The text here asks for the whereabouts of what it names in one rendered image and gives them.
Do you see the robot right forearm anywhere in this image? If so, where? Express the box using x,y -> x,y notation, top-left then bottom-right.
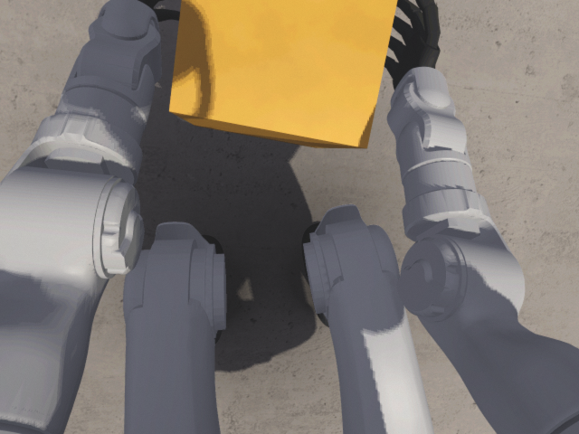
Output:
387,67 -> 512,253

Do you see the robot left forearm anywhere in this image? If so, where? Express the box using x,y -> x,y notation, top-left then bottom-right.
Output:
0,0 -> 162,187

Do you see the left robot upper arm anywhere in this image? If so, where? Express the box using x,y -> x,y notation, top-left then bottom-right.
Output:
0,166 -> 145,434

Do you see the robot left hand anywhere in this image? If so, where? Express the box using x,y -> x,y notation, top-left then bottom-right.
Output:
138,0 -> 180,22

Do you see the robot left shin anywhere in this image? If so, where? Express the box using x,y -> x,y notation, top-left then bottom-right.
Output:
123,222 -> 218,333

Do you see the robot right hand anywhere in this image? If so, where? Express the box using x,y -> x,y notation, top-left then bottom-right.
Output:
384,0 -> 441,89

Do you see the robot shin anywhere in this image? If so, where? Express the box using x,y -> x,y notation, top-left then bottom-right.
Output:
315,204 -> 400,316
123,222 -> 218,333

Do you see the right robot upper arm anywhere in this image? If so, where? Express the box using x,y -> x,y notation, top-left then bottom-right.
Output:
396,234 -> 579,434

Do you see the carton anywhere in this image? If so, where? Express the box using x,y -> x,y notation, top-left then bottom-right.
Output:
169,0 -> 398,148

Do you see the robot right shin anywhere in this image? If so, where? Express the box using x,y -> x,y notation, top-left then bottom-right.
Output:
315,204 -> 400,316

